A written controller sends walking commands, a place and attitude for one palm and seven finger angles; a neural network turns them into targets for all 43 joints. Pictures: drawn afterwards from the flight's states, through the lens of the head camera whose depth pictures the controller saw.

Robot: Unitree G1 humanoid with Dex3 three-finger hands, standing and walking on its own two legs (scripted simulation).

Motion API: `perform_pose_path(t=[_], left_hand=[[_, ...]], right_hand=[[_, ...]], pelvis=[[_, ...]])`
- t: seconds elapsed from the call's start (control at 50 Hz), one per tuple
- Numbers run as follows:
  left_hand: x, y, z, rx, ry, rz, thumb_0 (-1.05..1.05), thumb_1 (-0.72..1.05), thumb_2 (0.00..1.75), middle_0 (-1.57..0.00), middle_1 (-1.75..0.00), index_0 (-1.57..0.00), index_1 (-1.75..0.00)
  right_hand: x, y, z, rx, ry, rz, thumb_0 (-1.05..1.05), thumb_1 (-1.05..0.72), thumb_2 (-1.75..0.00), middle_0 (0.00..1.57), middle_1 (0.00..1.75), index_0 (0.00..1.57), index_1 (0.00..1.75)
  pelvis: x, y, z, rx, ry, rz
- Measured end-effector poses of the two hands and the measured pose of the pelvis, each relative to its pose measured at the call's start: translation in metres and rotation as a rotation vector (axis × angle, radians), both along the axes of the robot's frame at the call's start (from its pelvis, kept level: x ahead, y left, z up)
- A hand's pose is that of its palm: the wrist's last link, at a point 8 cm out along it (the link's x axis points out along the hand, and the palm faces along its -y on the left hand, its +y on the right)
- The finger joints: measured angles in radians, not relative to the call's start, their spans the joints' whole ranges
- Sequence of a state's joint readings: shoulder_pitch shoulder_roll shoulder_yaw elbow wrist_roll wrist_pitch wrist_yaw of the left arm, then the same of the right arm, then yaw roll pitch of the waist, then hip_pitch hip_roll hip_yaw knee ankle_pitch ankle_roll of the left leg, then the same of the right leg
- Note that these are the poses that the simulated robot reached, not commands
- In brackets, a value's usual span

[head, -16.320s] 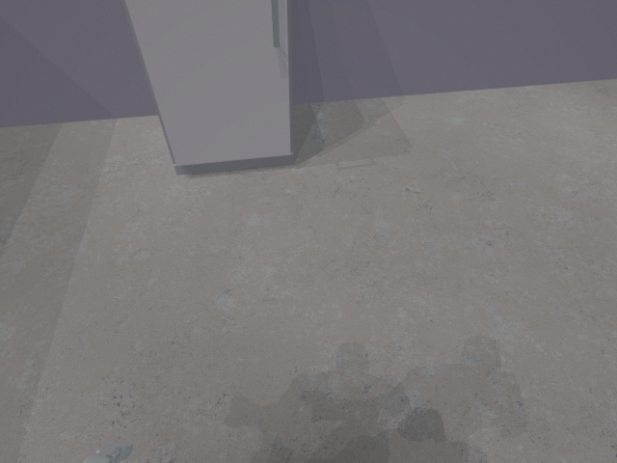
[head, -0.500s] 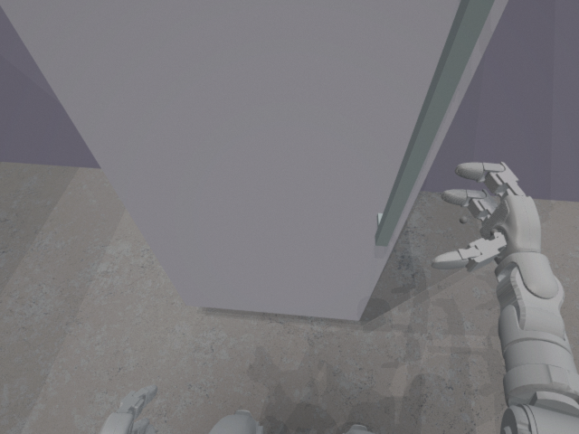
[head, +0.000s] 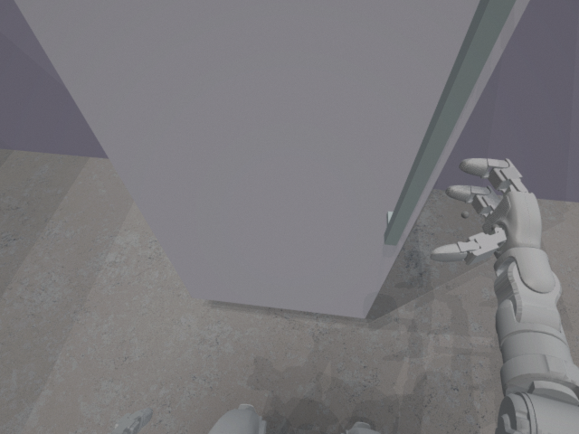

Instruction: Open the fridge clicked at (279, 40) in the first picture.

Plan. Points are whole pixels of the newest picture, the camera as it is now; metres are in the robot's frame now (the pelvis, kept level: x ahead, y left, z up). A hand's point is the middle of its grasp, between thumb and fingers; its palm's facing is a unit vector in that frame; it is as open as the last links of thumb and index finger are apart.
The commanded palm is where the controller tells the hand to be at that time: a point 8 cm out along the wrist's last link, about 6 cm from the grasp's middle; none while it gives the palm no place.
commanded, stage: move the hooked fingers beside the handle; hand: right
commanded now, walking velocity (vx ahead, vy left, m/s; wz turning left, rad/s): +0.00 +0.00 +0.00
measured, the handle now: (427, 140) +0.48 -0.12 +0.15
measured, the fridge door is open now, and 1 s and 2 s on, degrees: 0 0 0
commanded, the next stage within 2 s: feel for the door with the fingertips in 0.46 s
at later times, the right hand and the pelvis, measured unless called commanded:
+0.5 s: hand (462, 213) +0.42 -0.18 +0.08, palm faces +0.00 +1.00 -0.01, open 13.9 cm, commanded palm +0.40 -0.23 +0.08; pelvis +0.00 +0.00 +0.00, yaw -1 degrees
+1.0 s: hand (429, 207) +0.42 -0.14 +0.08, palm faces -0.01 +1.00 -0.01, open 13.9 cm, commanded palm +0.40 -0.20 +0.08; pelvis +0.00 +0.00 +0.00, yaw +0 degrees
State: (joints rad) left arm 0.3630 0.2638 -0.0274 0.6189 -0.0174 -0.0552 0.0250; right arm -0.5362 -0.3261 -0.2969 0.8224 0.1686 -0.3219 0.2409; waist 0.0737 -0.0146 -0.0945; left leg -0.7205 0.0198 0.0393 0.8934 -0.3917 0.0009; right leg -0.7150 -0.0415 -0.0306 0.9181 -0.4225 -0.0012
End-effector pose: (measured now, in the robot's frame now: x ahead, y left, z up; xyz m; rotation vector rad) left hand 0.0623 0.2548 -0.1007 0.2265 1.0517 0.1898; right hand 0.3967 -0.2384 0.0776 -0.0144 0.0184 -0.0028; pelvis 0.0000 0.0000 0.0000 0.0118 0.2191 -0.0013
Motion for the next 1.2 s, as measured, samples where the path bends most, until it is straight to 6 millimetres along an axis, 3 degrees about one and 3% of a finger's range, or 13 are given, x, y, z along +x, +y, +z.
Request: perform_pose_path(t=[0.34,0.64,0.98,1.2], left_hand=[[0.029,-0.006,0.005,-0.003,-0.078,-0.036,0.01,0.9,0.89,-0.2,-0.3,-0.21,-0.3],[0.015,-0.005,-0.002,0.001,-0.025,-0.027,0.01,0.9,0.89,-0.21,-0.3,-0.21,-0.3],[0.016,-0.007,-0.002,-0.023,-0.041,-0.017,0.01,0.9,0.89,-0.2,-0.3,-0.21,-0.3],[0.02,-0.004,-0.003,-0.019,-0.046,-0.031,0.01,0.9,0.89,-0.2,-0.3,-0.21,-0.3]], right_hand=[[-0.001,0.005,0.004,0.007,-0.025,0.007,-0.01,0.5,-0.3,0.3,1.2,0.31,1.2],[0.009,0.007,0.0,0.009,-0.017,0.016,-0.01,0.5,-0.3,0.3,1.2,0.3,1.2],[0.008,0.046,-0.002,0.007,-0.026,0.017,-0.01,0.5,-0.3,0.3,1.2,0.31,1.2],[0.014,0.039,0.005,-0.004,-0.029,0.001,-0.01,0.5,-0.3,0.3,1.2,0.31,1.2]], pelvis=[[0.0,-0.002,-0.001,0.001,-0.004,-0.003],[-0.001,-0.003,-0.004,0.004,0.016,-0.006],[0.002,-0.001,-0.002,-0.002,0.007,0.002],[0.001,0.002,-0.003,-0.004,0.007,-0.004]])
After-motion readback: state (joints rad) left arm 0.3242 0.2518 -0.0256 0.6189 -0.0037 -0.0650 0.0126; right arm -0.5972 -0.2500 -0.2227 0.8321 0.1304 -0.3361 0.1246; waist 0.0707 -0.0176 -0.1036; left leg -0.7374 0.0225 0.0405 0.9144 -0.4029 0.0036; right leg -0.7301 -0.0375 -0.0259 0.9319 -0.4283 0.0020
